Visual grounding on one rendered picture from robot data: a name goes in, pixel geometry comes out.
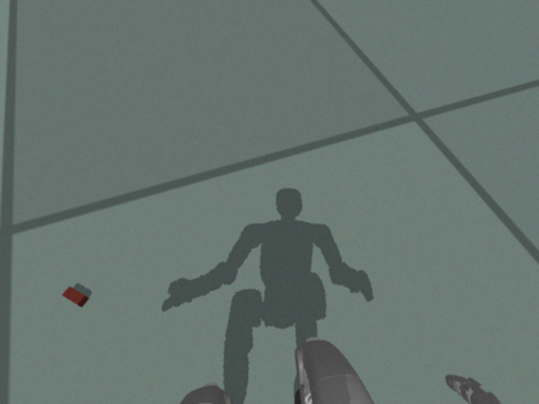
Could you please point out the right robot hand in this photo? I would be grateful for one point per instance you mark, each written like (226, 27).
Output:
(470, 390)

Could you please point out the small box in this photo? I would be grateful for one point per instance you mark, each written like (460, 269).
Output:
(75, 296)

